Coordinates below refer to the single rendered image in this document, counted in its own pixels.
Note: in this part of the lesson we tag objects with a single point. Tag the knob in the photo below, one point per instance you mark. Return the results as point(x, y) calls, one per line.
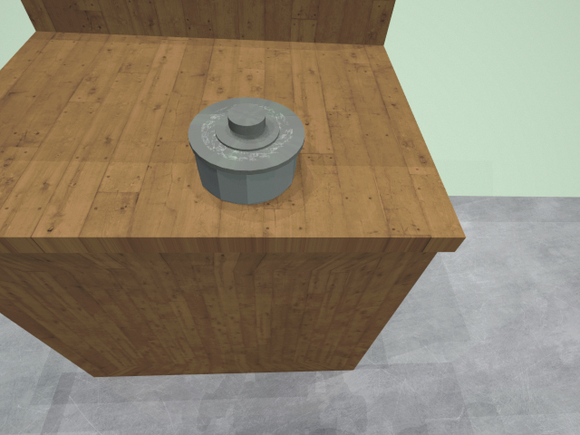
point(246, 119)

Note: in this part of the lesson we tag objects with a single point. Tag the table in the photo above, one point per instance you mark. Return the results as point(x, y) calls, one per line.
point(113, 253)

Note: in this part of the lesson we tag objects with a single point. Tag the lid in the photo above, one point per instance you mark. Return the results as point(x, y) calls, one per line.
point(215, 144)

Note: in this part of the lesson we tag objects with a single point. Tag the pot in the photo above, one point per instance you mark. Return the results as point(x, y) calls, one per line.
point(246, 189)

